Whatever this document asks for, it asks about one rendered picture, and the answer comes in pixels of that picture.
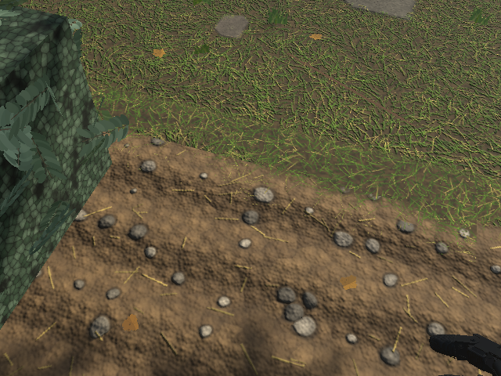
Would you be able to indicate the robot right hand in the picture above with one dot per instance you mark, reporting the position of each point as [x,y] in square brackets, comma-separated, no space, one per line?
[477,350]

